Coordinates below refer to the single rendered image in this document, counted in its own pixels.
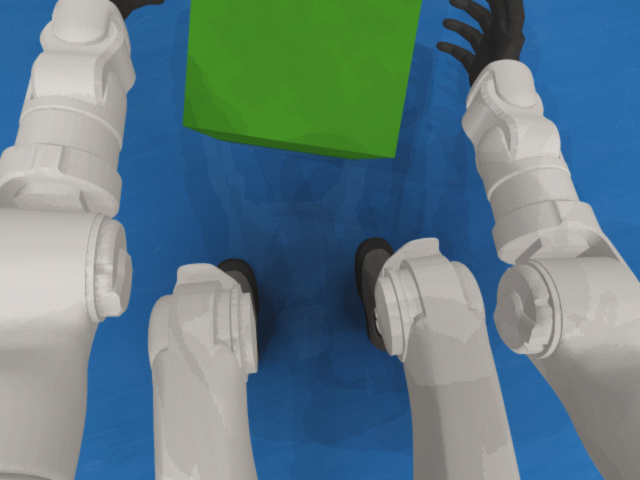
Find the left robot hand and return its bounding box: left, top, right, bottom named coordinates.
left=109, top=0, right=164, bottom=22

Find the carton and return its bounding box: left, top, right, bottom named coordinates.
left=183, top=0, right=422, bottom=159

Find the robot left forearm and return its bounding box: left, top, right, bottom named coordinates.
left=0, top=0, right=136, bottom=219

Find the right robot shin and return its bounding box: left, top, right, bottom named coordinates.
left=374, top=238, right=486, bottom=338

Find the left robot foot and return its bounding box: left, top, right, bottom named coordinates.
left=217, top=258, right=260, bottom=375

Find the robot right forearm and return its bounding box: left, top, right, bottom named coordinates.
left=462, top=59, right=640, bottom=284

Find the robot left upper arm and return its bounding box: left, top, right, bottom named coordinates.
left=0, top=207, right=133, bottom=480

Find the right robot hand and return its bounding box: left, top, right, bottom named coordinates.
left=436, top=0, right=525, bottom=87

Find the robot right upper arm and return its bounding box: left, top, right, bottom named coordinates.
left=493, top=257, right=640, bottom=480

